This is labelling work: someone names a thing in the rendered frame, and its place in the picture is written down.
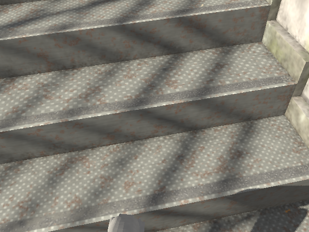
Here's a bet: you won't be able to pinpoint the left robot thigh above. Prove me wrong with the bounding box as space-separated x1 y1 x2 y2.
107 214 145 232

